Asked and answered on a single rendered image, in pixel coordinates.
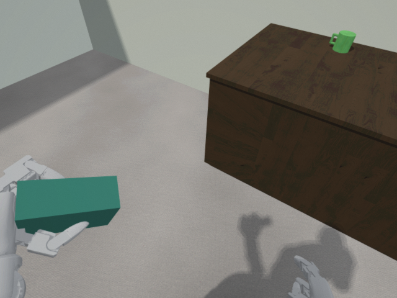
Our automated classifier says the robot right hand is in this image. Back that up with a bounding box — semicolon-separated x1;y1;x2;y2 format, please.
288;255;334;298

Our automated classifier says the robot left forearm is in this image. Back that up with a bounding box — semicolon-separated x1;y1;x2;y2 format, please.
0;254;26;298

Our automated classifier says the table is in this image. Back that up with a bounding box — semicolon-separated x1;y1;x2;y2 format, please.
204;23;397;261

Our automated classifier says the sponge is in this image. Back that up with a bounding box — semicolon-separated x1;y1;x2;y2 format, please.
15;176;120;235

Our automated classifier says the robot left hand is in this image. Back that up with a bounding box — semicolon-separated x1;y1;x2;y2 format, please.
0;155;89;258

